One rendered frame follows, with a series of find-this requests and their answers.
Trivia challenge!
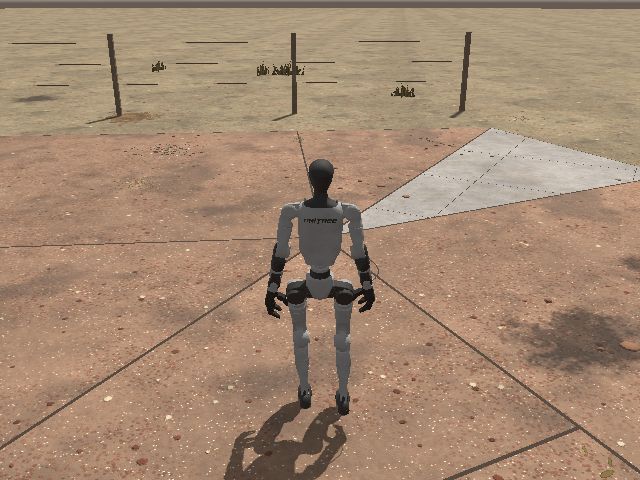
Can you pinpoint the right robot upper arm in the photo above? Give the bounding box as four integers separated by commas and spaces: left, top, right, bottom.
342, 203, 366, 259

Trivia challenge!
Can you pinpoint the right robot hand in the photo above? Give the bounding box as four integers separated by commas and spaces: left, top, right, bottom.
353, 287, 375, 313

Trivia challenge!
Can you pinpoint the robot right forearm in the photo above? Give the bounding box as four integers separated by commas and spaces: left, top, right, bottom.
355, 244, 373, 290

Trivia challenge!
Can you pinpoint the left robot hand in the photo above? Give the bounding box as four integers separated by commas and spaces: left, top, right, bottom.
265, 290, 288, 319

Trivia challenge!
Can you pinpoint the robot left forearm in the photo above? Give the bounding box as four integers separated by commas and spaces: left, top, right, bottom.
267, 243, 286, 293

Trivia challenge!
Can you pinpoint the robot left shin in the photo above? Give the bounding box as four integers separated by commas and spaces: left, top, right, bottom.
293, 331, 309, 395

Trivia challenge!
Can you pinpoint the robot right thigh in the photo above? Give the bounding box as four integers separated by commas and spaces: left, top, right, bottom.
333, 279, 354, 352

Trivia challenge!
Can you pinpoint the left robot upper arm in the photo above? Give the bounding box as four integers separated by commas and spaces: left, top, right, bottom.
275, 202, 300, 258

